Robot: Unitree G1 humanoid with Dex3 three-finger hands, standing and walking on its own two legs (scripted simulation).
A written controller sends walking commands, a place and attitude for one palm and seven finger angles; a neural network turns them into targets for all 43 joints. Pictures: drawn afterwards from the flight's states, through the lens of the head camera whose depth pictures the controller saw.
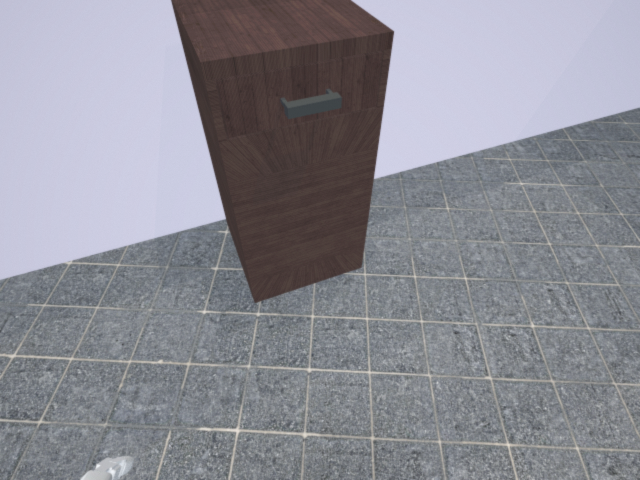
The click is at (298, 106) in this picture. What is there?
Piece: drawer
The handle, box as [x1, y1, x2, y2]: [280, 89, 341, 118]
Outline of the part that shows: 341,97 337,92 333,93 329,89 326,89 326,93 323,95 288,102 284,98 280,98 280,100 284,107 285,114 288,118 338,108 341,104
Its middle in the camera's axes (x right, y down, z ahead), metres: -0.03 -0.32 +0.90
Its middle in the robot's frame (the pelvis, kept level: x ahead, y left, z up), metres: +0.90 +0.07 +0.02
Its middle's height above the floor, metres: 0.79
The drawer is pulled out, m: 0.00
